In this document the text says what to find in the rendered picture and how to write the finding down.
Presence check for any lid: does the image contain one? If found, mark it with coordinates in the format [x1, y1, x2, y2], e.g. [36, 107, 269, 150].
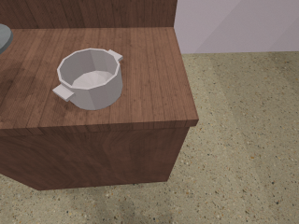
[0, 23, 14, 54]

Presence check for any pot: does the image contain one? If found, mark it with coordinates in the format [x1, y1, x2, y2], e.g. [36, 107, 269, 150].
[53, 48, 123, 110]

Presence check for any table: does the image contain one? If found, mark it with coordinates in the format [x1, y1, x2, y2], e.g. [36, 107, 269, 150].
[0, 0, 199, 191]

